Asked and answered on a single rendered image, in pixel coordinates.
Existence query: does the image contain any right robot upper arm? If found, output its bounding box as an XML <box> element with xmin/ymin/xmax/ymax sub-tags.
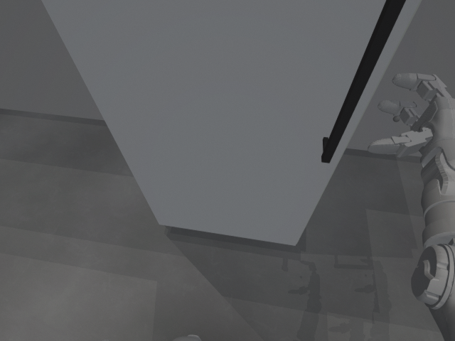
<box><xmin>411</xmin><ymin>244</ymin><xmax>455</xmax><ymax>341</ymax></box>

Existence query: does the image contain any right robot forearm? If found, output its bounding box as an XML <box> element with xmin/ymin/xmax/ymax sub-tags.
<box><xmin>420</xmin><ymin>139</ymin><xmax>455</xmax><ymax>250</ymax></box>

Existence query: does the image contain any handle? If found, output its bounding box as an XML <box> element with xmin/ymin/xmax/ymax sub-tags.
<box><xmin>321</xmin><ymin>0</ymin><xmax>406</xmax><ymax>163</ymax></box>

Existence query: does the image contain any fridge door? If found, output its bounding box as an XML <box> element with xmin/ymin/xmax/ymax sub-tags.
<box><xmin>41</xmin><ymin>0</ymin><xmax>420</xmax><ymax>246</ymax></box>

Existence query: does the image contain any right robot hand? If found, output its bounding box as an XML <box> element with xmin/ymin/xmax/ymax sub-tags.
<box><xmin>368</xmin><ymin>73</ymin><xmax>455</xmax><ymax>158</ymax></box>

